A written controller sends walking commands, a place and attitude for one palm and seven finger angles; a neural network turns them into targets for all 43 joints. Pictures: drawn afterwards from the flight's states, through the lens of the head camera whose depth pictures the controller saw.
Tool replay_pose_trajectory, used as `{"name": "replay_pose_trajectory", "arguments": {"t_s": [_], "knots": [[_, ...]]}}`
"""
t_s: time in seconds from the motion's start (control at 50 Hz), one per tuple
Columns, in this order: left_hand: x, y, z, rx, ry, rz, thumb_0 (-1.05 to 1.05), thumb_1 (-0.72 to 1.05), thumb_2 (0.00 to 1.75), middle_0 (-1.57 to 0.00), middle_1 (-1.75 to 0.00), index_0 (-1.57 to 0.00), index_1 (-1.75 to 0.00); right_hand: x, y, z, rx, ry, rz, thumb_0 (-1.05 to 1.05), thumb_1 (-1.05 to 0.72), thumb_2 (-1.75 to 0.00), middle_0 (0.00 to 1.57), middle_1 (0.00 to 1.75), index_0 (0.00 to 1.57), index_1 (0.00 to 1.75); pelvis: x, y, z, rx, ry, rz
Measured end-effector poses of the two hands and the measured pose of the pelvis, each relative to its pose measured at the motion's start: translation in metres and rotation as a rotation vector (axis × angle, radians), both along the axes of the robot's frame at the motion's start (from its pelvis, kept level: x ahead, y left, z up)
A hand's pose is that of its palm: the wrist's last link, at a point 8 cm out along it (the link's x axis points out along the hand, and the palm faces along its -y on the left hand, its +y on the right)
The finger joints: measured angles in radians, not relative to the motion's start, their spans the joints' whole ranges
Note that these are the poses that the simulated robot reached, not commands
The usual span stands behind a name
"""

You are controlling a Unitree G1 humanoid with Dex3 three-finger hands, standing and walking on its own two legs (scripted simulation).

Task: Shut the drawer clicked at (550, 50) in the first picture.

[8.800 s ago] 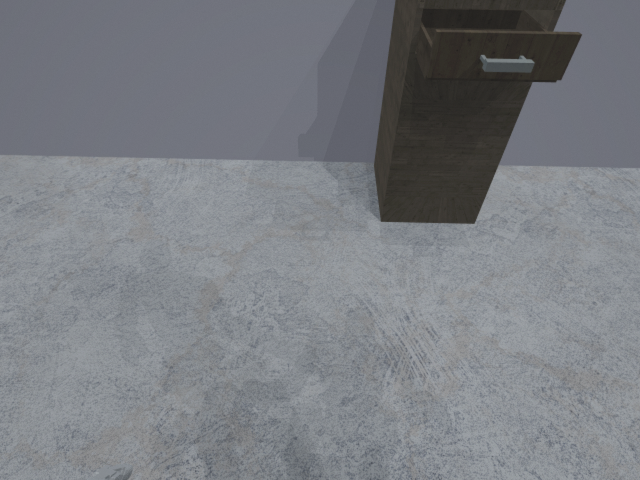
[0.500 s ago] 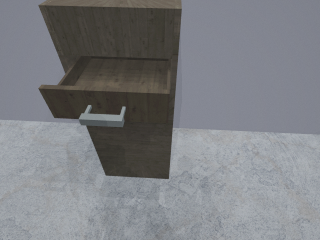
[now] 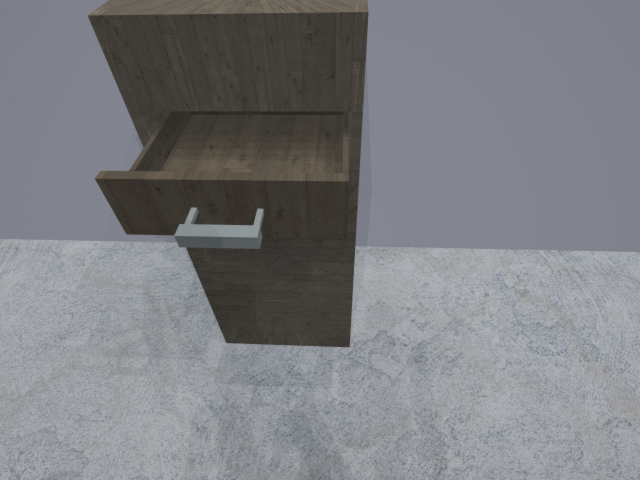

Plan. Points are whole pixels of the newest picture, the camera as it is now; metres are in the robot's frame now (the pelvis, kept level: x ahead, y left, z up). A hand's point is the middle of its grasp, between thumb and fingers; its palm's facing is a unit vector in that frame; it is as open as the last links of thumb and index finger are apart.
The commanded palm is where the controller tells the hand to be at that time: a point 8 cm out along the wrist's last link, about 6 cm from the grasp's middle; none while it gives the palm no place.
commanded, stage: look again from close up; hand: left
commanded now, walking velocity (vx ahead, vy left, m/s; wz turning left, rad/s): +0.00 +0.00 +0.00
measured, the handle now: (222, 225) +0.46 +0.18 +0.06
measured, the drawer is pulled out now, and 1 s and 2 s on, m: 0.20 0.20 0.20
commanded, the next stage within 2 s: raise the hand and make a fist in 0.54 s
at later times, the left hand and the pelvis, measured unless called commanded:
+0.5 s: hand out of the picture +0.02 +0.14 -0.17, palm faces +0.04 -0.98 -0.21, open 7.3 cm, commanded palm none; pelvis +0.03 -0.03 +0.00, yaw +1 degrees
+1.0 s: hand (249, 397) +0.22 +0.10 +0.02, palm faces -0.06 -1.00 +0.02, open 6.3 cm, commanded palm +0.15 +0.18 -0.02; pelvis +0.02 -0.05 -0.03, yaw +2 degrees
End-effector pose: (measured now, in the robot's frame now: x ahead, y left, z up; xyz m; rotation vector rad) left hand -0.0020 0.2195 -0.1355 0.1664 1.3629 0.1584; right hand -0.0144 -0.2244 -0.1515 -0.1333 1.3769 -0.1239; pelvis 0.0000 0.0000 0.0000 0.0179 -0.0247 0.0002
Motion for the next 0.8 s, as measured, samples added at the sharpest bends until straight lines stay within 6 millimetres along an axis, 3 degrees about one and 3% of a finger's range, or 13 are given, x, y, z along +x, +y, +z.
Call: {"name": "replay_pose_trajectory", "arguments": {"t_s": [0.18,0.5,0.66,0.7,0.76,0.8], "knots": [[0.009,-0.009,0.001,0.006,0.016,0.007,0.01,0.92,0.9,-0.2,-0.3,-0.2,-0.3,-0.007,0.004,-0.002,0.029,0.059,-0.009,0.0,-0.91,-0.9,0.2,0.3,0.2,0.3,0.011,-0.009,0.001,-0.001,0.006,0.005],[0.021,-0.035,-0.002,-0.005,0.037,0.028,0.02,0.93,0.9,-0.2,-0.3,-0.2,-0.3,0.034,-0.011,-0.002,0.033,0.024,0.004,0.0,-0.91,-0.9,0.2,0.3,0.2,0.3,0.032,-0.031,0.002,-0.005,0.009,0.011],[0.023,-0.046,-0.005,-0.011,0.036,0.038,0.02,0.93,0.9,-0.2,-0.3,-0.2,-0.3,0.046,-0.025,0.0,0.017,0.023,0.009,0.0,-0.91,-0.9,0.2,0.3,0.2,0.3,0.039,-0.041,0.002,-0.012,0.013,0.016],[0.044,-0.036,0.01,0.019,-0.096,0.111,0.04,0.96,0.9,-0.21,-0.31,-0.2,-0.31,0.056,-0.034,0.005,-0.016,-0.063,0.012,0.01,-0.92,-0.9,0.2,0.3,0.2,0.3,0.038,-0.043,0.0,-0.011,0.009,0.015],[0.104,-0.02,0.061,0.096,-0.484,0.137,0.05,0.98,0.9,-0.22,-0.32,-0.22,-0.32,0.088,-0.051,0.014,-0.066,-0.27,0.022,0.02,-0.93,-0.9,0.2,0.3,0.2,0.3,0.038,-0.042,-0.002,-0.009,0.009,0.038],[0.147,-0.019,0.102,0.097,-0.736,0.116,0.05,0.97,0.9,-0.24,-0.34,-0.23,-0.34,0.117,-0.061,0.021,-0.087,-0.414,0.037,0.02,-0.92,-0.9,0.2,0.3,0.2,0.3,0.037,-0.04,-0.004,-0.01,0.014,0.054]]}}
